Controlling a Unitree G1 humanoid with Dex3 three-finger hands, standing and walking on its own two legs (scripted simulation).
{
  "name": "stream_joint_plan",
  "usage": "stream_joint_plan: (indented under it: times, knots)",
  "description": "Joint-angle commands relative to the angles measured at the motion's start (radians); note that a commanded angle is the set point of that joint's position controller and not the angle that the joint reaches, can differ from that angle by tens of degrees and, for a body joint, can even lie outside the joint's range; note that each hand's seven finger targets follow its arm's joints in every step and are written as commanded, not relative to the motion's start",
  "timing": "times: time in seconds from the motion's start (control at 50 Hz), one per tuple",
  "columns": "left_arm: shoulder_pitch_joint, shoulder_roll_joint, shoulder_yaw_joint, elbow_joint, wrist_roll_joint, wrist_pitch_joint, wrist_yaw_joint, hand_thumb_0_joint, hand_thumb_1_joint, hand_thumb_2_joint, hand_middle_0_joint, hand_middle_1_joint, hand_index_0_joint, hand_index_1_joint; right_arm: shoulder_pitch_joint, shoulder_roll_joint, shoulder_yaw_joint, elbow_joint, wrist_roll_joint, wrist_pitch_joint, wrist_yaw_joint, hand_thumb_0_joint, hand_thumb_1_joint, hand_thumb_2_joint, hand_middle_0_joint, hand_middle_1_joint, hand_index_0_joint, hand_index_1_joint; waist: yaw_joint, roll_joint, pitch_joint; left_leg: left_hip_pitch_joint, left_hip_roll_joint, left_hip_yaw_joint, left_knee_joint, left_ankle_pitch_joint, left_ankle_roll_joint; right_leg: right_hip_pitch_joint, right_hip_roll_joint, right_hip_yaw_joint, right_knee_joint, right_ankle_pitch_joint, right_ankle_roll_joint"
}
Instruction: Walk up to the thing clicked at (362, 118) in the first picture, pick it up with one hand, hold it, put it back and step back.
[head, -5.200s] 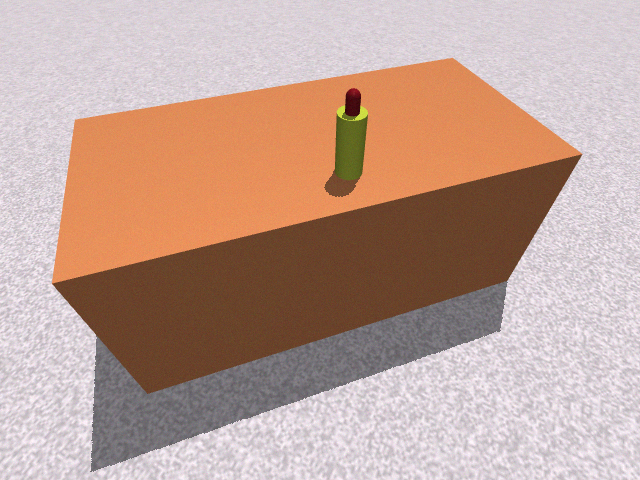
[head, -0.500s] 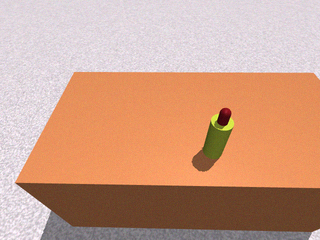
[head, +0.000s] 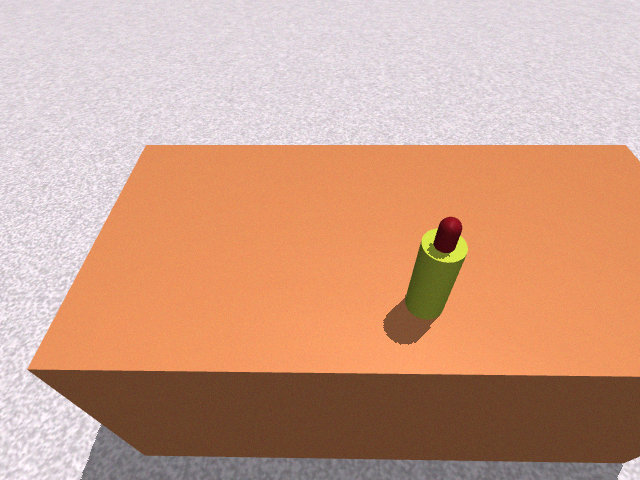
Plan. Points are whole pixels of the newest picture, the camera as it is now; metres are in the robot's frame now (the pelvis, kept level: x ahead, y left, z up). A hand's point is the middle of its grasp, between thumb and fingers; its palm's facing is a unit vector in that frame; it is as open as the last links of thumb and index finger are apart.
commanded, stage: stand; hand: right
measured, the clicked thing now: (436, 266) +0.47 -0.19 -0.07
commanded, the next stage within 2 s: rise first in 0.66 s
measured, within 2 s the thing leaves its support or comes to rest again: neither
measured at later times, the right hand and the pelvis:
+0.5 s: hand out of the picture +0.08 -0.25 -0.16, palm faces -0.03 +0.94 -0.34, open 7.4 cm; pelvis +0.01 +0.00 +0.00, yaw +0 degrees
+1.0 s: hand (512, 472) +0.17 -0.24 -0.13, palm faces +0.19 +0.93 -0.31, open 11.0 cm; pelvis -0.01 +0.01 -0.01, yaw -1 degrees
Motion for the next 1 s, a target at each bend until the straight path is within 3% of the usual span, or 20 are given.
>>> stream_joint_plan:
  times: [0.0, 0.1, 0.32, 0.42, 0.72, 0.74, 0.76, 0.78, 0.8, 0.82, 0.84, 0.88, 0.9, 0.94, 0.96, 0.98]
  knots:
    - [-0.031, 0.211, 0.043, -0.063, 0.000, -0.022, 0.013, 0.000, 0.900, 0.900, -0.200, -0.300, -0.200, -0.301, -0.039, -0.213, -0.043, -0.054, 0.003, -0.022, -0.014, 0.000, -0.900, -0.900, 0.200, 0.300, 0.200, 0.300, 0.004, -0.005, -0.059, 0.009, 0.113, -0.092, -0.042, 0.172, 0.029, 0.004, -0.114, 0.103, -0.049, 0.135, -0.027]
    - [-0.035, 0.214, 0.044, -0.062, -0.001, -0.022, 0.012, 0.000, 0.900, 0.900, -0.200, -0.300, -0.200, -0.301, -0.031, -0.213, -0.043, -0.054, 0.003, -0.022, -0.013, 0.000, -0.900, -0.900, 0.200, 0.300, 0.200, 0.300, 0.000, 0.002, -0.059, -0.004, 0.110, -0.088, -0.043, 0.148, 0.027, 0.014, -0.117, 0.111, -0.055, 0.123, -0.027]
    - [-0.029, 0.210, 0.043, -0.066, 0.001, -0.023, 0.016, 0.000, 0.900, 0.900, -0.200, -0.300, -0.200, -0.301, -0.037, -0.214, -0.046, -0.058, 0.003, -0.024, -0.016, 0.000, -0.900, -0.900, 0.200, 0.300, 0.200, 0.300, 0.003, -0.006, -0.090, 0.036, 0.120, -0.083, -0.024, 0.254, 0.032, 0.031, -0.119, 0.100, -0.031, 0.224, -0.027]
    - [-0.026, 0.207, 0.042, -0.064, -0.001, -0.020, 0.016, 0.000, 0.900, 0.900, -0.200, -0.300, -0.200, -0.301, -0.035, -0.215, -0.045, -0.057, 0.002, -0.022, -0.015, 0.000, -0.900, -0.900, 0.200, 0.300, 0.200, 0.300, 0.003, 0.000, -0.062, 0.017, 0.119, -0.086, -0.037, 0.209, 0.028, 0.024, -0.115, 0.099, -0.042, 0.173, -0.027]
    - [-0.020, 0.207, 0.045, -0.067, 0.001, -0.021, 0.016, 0.000, 0.900, 0.900, -0.200, -0.300, -0.200, -0.301, -0.040, -0.216, -0.046, -0.066, 0.004, -0.024, -0.017, 0.000, -0.900, -0.900, 0.200, 0.300, 0.200, 0.300, 0.005, -0.001, -0.079, 0.033, 0.118, -0.080, -0.030, 0.236, 0.033, 0.038, -0.118, 0.100, -0.038, 0.217, -0.028]
    - [-0.025, 0.209, 0.046, -0.067, -0.001, -0.020, 0.016, 0.000, 0.820, 0.820, -0.120, -0.220, -0.120, -0.221, -0.039, -0.210, -0.045, -0.066, 0.004, -0.024, -0.016, 0.000, -0.820, -0.820, 0.120, 0.220, 0.120, 0.220, 0.003, -0.009, -0.069, 0.030, 0.116, -0.081, -0.037, 0.241, 0.029, 0.027, -0.117, 0.099, -0.035, 0.214, -0.029]
    - [-0.375, 0.047, 0.043, -0.418, -0.089, -0.125, 0.021, 0.000, 0.740, 0.740, -0.040, -0.140, -0.040, -0.141, -0.390, -0.032, -0.026, -0.417, 0.081, -0.093, -0.026, 0.000, -0.740, -0.740, 0.072, 0.140, 0.063, 0.140, 0.018, -0.057, -0.069, -0.112, -0.021, 0.017, 0.072, 0.150, 0.020, -0.115, 0.019, 0.026, 0.064, 0.147, -0.022]
    - [-0.314, 0.063, 0.027, -0.416, -0.108, -0.139, 0.042, 0.000, 0.660, 0.660, -0.021, -0.060, -0.011, -0.061, -0.357, -0.074, -0.033, -0.447, 0.114, -0.131, -0.046, 0.000, -0.660, -0.660, 0.068, 0.060, 0.062, 0.060, -0.023, 0.020, -0.122, -0.036, -0.026, 0.024, 0.038, 0.102, 0.021, -0.046, 0.008, 0.031, 0.032, 0.116, -0.021]
    - [-0.231, 0.147, 0.073, -0.322, -0.105, -0.127, 0.057, 0.000, 0.580, 0.580, -0.017, -0.037, -0.001, -0.054, -0.207, -0.177, -0.096, -0.285, 0.100, -0.117, -0.066, 0.000, -0.580, -0.580, 0.065, 0.048, 0.060, 0.048, -0.030, 0.014, -0.038, -0.069, -0.026, 0.026, 0.025, 0.039, 0.022, -0.093, 0.016, 0.021, 0.024, 0.061, -0.026]
    - [-0.134, 0.189, 0.128, -0.267, -0.105, -0.109, 0.061, 0.000, 0.500, 0.500, -0.015, -0.038, 0.000, -0.059, -0.159, -0.198, -0.131, -0.225, 0.097, -0.101, -0.071, 0.000, -0.500, -0.500, 0.066, 0.047, 0.060, 0.047, -0.004, 0.006, -0.011, -0.111, -0.018, 0.029, 0.047, 0.029, 0.017, -0.110, 0.022, 0.013, 0.044, 0.048, -0.026]
    - [-0.126, 0.208, 0.164, -0.320, -0.101, -0.102, 0.070, 0.000, 0.420, 0.420, -0.021, -0.044, -0.009, -0.057, -0.153, -0.216, -0.168, -0.242, 0.098, -0.100, -0.078, 0.000, -0.420, -0.420, 0.068, 0.047, 0.061, 0.047, 0.003, 0.027, -0.125, -0.081, -0.019, 0.031, 0.071, 0.098, 0.013, -0.082, 0.023, 0.015, 0.065, 0.108, -0.027]
    - [-0.133, 0.136, 0.122, -0.326, -0.098, -0.106, 0.080, 0.000, 0.260, 0.261, -0.029, -0.051, -0.023, -0.058, -0.172, -0.202, -0.168, -0.321, 0.093, -0.117, -0.092, 0.000, -0.260, -0.260, 0.067, 0.046, 0.060, 0.046, -0.017, -0.024, -0.224, -0.049, -0.014, 0.027, 0.102, 0.170, 0.022, -0.065, 0.025, 0.018, 0.095, 0.193, -0.018]
    - [-0.078, 0.128, 0.140, -0.307, -0.088, -0.102, 0.081, 0.000, 0.180, 0.237, -0.032, -0.050, -0.028, -0.054, -0.118, -0.196, -0.178, -0.345, 0.085, -0.113, -0.093, 0.000, -0.180, -0.198, 0.066, 0.047, 0.060, 0.047, -0.018, -0.040, -0.234, -0.051, -0.015, 0.022, 0.104, 0.178, 0.026, -0.074, 0.028, 0.020, 0.094, 0.203, -0.017]
    - [-0.035, 0.141, 0.200, -0.306, -0.052, -0.091, 0.074, 0.000, 0.052, 0.189, -0.039, -0.056, -0.044, -0.051, 0.051, -0.201, -0.248, -0.350, 0.058, -0.093, -0.088, 0.000, -0.062, -0.175, 0.064, 0.048, 0.058, 0.048, -0.039, -0.031, -0.254, -0.043, -0.019, 0.023, 0.112, 0.214, 0.029, -0.091, 0.032, 0.018, 0.098, 0.236, -0.021]
    - [0.027, 0.113, 0.194, -0.325, -0.050, -0.083, 0.071, 0.000, 0.016, 0.166, -0.041, -0.061, -0.052, -0.049, 0.066, -0.192, -0.246, -0.425, 0.060, -0.092, -0.085, 0.000, -0.008, -0.162, 0.063, 0.049, 0.058, 0.049, -0.021, -0.039, -0.291, -0.013, -0.022, 0.025, 0.104, 0.255, 0.025, -0.056, 0.032, 0.015, 0.096, 0.267, -0.021]
    - [0.021, 0.104, 0.188, -0.371, -0.047, -0.079, 0.073, 0.000, -0.016, 0.140, -0.043, -0.061, -0.058, -0.044, 0.045, -0.175, -0.231, -0.494, 0.062, -0.091, -0.085, 0.000, 0.046, -0.149, 0.061, 0.050, 0.058, 0.050, -0.016, -0.057, -0.303, -0.005, -0.026, 0.027, 0.101, 0.279, 0.026, -0.040, 0.028, 0.017, 0.091, 0.292, -0.018]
